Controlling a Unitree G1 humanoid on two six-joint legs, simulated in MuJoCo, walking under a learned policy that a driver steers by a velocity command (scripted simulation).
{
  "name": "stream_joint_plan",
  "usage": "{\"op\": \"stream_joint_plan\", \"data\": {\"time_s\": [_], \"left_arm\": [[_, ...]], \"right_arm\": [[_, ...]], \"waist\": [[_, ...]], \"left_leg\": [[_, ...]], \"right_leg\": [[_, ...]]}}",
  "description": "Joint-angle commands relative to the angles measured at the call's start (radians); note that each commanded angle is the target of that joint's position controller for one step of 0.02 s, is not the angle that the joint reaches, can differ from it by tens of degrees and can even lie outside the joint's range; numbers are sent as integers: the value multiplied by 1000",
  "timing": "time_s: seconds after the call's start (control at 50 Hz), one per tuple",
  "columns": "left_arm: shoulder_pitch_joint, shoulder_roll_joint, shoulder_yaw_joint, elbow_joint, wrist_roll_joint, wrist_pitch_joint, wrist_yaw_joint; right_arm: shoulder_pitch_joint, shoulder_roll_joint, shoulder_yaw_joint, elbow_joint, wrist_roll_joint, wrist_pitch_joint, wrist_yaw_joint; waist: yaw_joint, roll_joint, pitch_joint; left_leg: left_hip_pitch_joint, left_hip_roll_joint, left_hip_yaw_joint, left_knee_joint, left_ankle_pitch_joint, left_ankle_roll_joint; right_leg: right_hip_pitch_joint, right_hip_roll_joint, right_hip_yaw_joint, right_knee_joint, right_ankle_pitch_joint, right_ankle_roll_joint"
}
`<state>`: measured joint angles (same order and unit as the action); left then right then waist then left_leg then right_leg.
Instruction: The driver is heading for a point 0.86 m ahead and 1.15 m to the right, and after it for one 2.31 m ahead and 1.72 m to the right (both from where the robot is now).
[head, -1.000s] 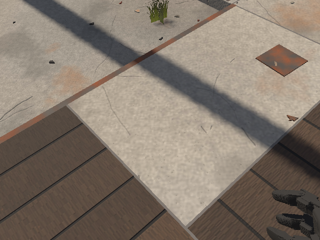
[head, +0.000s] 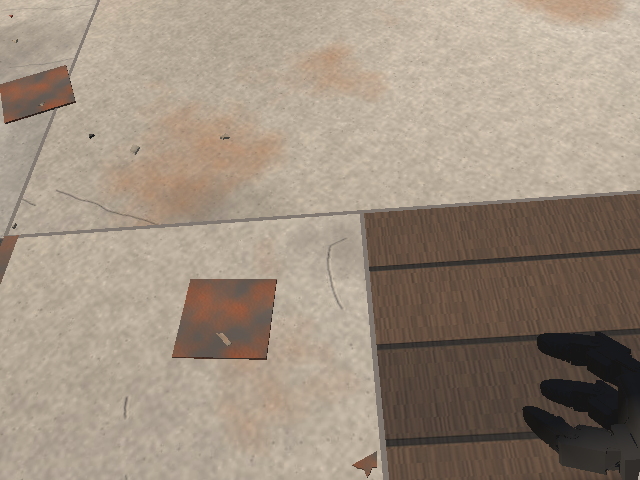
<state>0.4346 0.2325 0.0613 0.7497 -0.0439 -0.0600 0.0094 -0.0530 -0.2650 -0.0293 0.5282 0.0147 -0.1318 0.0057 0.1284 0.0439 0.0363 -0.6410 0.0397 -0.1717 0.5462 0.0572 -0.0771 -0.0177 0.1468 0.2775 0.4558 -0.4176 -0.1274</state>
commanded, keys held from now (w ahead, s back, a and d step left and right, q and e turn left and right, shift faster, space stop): w+e+shift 1.00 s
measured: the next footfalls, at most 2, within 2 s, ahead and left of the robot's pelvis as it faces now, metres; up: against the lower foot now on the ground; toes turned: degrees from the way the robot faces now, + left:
left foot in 0.08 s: +0.28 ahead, +0.18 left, +0.00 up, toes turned -12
right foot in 0.54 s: +0.59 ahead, -0.18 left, +0.00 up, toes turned -36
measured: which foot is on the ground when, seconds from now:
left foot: up 0.00-0.06, down 0.08-0.54, up 0.56-0.94, down 0.96-1.00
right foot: down 0.00-0.06, up 0.08-0.52, down 0.54-0.98, up 1.00-1.00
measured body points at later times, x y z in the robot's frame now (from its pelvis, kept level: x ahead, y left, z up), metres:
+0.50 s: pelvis +0.41 -0.02 -0.03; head +0.42 -0.07 +0.42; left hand +0.75 +0.04 -0.06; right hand +0.25 -0.26 -0.17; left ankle +0.25 +0.19 -0.72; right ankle +0.55 -0.19 -0.70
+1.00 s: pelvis +0.79 -0.28 -0.03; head +0.80 -0.33 +0.42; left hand +1.05 -0.12 -0.14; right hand +0.77 -0.64 -0.06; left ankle +1.00 -0.31 -0.73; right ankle +0.57 -0.17 -0.70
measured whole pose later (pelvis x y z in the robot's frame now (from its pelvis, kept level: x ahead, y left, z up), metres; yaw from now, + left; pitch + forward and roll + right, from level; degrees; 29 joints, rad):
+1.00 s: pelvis +0.79 -0.28 -0.03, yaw -59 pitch +2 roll +3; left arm 0.41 0.30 0.08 0.77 -0.03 -0.04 0.01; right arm -0.03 -0.27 -0.04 0.52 0.03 -0.14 0.01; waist 0.10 -0.01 0.05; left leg -0.55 -0.04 -0.06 0.61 -0.09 -0.06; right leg -0.04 0.12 0.33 0.86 -0.55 -0.11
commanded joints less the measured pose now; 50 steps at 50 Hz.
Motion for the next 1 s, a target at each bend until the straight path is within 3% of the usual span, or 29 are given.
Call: {"op": "stream_joint_plan", "data": {"time_s": [0.02,0.06,0.08,0.1,0.12,0.14,0.16,0.18,0.2,0.26,0.34,0.4,0.46,0.5,0.52,0.54,0.56,0.58,0.6,0.62,0.64,0.68,0.76,0.82,0.9,0.94,0.96,0.98,1.0], "left_arm": [[-39,156,51,-39,-10,-4,15],[-100,160,48,-59,24,4,4],[-124,79,17,-95,61,2,-9],[94,-16,-19,-146,-20,-10,-17],[28,87,-15,-112,-50,2,-2],[-116,161,0,-127,-19,8,-1],[-194,165,5,-140,8,10,-3],[-255,150,6,-165,26,7,-10],[-249,129,7,-176,13,14,-19],[-263,74,-6,-202,-10,44,-26],[-317,91,-12,-225,4,42,-42],[-443,100,-14,-251,13,28,-65],[-475,136,1,-263,5,16,-83],[-301,207,40,-236,-11,27,-80],[-89,274,77,-182,-12,39,-74],[158,329,111,-99,-12,51,-59],[115,372,106,-83,-5,55,-50],[23,363,81,-160,29,21,-55],[40,280,76,-168,30,1,-54],[5,259,66,-149,36,-21,-58],[-64,232,55,-151,36,-38,-61],[-160,203,43,-159,42,-40,-46],[-123,164,30,-116,13,-30,-3],[-75,186,41,-81,12,-15,5],[-36,172,47,-39,-9,-12,14],[-49,179,54,-32,5,2,15],[-97,177,46,-52,33,7,4],[-106,85,13,-86,71,5,-6],[85,18,-19,-137,-22,-6,-12]], "right_arm": [[-64,-133,-60,-81,31,-24,1],[244,-195,-103,-29,35,-27,-9],[508,-237,-108,7,26,-12,-24],[516,-320,-113,42,-25,-17,5],[447,-199,-97,10,-24,-8,9],[406,-131,-82,14,-13,5,-3],[394,-130,-77,39,-23,18,-7],[379,-128,-76,65,-33,22,-7],[356,-108,-67,87,-41,17,-9],[332,-60,-54,144,-6,12,4],[289,-133,-67,168,-22,10,-5],[355,-177,-71,201,-21,14,-12],[397,-251,-80,220,-23,30,-18],[374,-314,-94,211,-18,53,-26],[325,-322,-98,186,-12,58,-26],[262,-284,-88,160,1,49,-29],[288,-77,-28,121,-38,11,-19],[405,-75,-5,34,7,-41,-3],[238,-184,-21,23,27,-66,-2],[181,-173,-22,5,39,-68,-7],[196,-152,-17,32,15,-57,-16],[260,-151,-27,56,-13,-22,-11],[62,-91,-10,-9,-45,-2,-8],[-61,-39,-2,-57,-29,-7,5],[-94,-125,-45,-84,22,-16,4],[53,-183,-82,-59,28,-23,-1],[277,-204,-99,-25,33,-17,-10],[532,-246,-103,11,28,-2,-25],[518,-307,-105,44,-18,-7,5]], "waist": [[-60,-159,9],[-241,-174,-189],[-339,-95,-392],[-178,491,-558],[-222,386,-415],[-260,220,-247],[-252,21,-156],[-233,-27,-72],[-193,6,-38],[-151,42,23],[-123,7,91],[-171,-49,131],[-147,5,84],[-16,111,-31],[93,125,-132],[199,18,-191],[53,-368,-141],[-62,-407,-433],[17,-176,-351],[-44,-40,-160],[-105,72,-97],[-191,17,-13],[-134,-10,90],[-57,-62,69],[-47,-134,45],[-137,-155,-51],[-266,-168,-204],[-344,-63,-401],[-189,551,-571]], "left_leg": [[296,-54,57,-79,-25,8],[619,-21,77,-20,-117,67],[999,147,-85,94,-328,105],[1254,421,-775,-197,-781,298],[1157,396,-822,-274,-1049,276],[1012,341,-608,-269,-891,234],[871,296,-433,-260,-653,211],[747,258,-306,-267,-476,207],[661,238,-217,-282,-395,201],[579,226,-40,-332,-265,198],[515,207,182,-407,-103,192],[571,177,318,-436,13,153],[658,170,407,-338,643,118],[714,209,414,-67,1095,125],[617,215,396,179,1155,134],[367,129,387,569,697,100],[34,-88,320,1010,-577,69],[-223,-113,42,1147,-633,89],[-250,-56,2,1038,-501,125],[-243,-33,16,921,-449,130],[-148,14,4,829,-408,119],[-13,44,-1,708,-365,72],[80,18,104,351,-185,7],[273,-55,145,82,68,-4],[289,-53,59,-66,37,2],[426,-63,83,-62,-69,38],[675,-14,82,10,-121,69],[1047,159,-98,124,-331,99],[1256,420,-786,-197,-813,285]], "right_leg": [[-188,-160,207,-47,254,-75],[-175,-130,152,289,566,-13],[-387,-99,76,654,365,14],[-725,-11,-5,983,-169,49],[-855,-134,-64,1063,-45,55],[-885,-156,-121,1063,30,60],[-841,-193,-146,1028,66,61],[-810,-227,-151,966,94,57],[-765,-263,-142,933,105,54],[-803,-315,-163,889,96,48],[-823,-322,-196,745,316,78],[-775,-283,-296,527,461,51],[-571,-160,-441,380,434,0],[-370,-85,-475,395,292,-37],[-103,-62,-456,371,254,-76],[259,-106,-328,213,357,-135],[399,-198,-57,209,477,-189],[580,-402,562,-48,-71,-414],[477,-403,643,-208,-252,-331],[278,-389,587,-249,-204,-286],[103,-353,495,-231,-101,-252],[-137,-253,320,-236,38,-236],[-374,-139,100,-252,277,-194],[-471,-96,67,-231,214,-124],[-245,-153,187,-119,202,-84],[-137,-160,185,69,496,-48],[-183,-136,142,307,616,-9],[-404,-95,71,684,309,19],[-709,-21,-11,1003,-123,52]]}}
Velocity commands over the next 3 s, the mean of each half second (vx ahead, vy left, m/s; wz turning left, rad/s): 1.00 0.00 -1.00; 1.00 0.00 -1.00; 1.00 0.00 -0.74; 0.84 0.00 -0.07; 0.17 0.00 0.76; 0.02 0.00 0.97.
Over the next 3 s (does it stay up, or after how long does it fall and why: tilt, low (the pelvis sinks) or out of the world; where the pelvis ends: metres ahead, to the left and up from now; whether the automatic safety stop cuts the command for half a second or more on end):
stays up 0.99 -1.34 0.01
